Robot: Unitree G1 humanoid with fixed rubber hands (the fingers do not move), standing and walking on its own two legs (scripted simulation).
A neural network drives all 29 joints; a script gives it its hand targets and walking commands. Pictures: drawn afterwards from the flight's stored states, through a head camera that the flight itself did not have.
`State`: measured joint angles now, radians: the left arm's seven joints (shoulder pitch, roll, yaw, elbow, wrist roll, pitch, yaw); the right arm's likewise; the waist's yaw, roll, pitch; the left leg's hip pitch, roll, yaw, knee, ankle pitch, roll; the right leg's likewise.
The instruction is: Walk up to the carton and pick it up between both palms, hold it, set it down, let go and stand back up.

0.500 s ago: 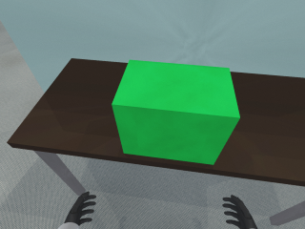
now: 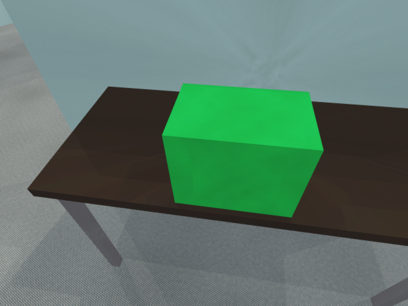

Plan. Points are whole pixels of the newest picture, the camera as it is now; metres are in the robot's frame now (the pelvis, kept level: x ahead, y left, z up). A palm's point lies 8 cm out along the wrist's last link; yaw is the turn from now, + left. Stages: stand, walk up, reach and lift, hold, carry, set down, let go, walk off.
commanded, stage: stand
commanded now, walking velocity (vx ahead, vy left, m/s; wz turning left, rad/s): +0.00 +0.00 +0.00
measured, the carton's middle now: (237, 150) +0.46 -0.06 +0.03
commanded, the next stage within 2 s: none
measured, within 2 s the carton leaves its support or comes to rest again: neither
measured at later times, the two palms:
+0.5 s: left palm out of the picture -0.01 +0.26 -0.12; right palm out of the picture +0.01 -0.24 -0.13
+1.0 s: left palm out of the picture +0.00 +0.24 -0.13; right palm out of the picture +0.00 -0.24 -0.14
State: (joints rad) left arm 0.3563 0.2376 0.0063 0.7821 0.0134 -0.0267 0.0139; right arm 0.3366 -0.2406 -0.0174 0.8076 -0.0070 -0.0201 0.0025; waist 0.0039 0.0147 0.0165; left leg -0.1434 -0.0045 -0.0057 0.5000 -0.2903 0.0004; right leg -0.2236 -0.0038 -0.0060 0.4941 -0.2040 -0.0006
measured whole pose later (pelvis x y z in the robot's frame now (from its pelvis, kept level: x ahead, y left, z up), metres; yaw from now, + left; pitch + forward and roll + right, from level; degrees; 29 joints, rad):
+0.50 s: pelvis -0.02 +0.01 +0.00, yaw +0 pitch -3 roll +1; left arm 0.40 0.21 0.01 0.89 0.01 -0.02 0.03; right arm 0.36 -0.24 -0.02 0.88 0.00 -0.01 -0.01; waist 0.01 0.01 0.01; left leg -0.18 -0.03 0.01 0.50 -0.26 0.01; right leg -0.27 -0.02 0.02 0.51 -0.18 0.01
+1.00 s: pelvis -0.01 +0.00 +0.00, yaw +0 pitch -3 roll +1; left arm 0.35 0.20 0.01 0.95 0.01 -0.01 0.03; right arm 0.35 -0.21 -0.02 0.94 0.00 -0.01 -0.02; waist 0.00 0.01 0.02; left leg -0.18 -0.02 0.00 0.49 -0.26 0.00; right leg -0.28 -0.02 0.02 0.52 -0.19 0.01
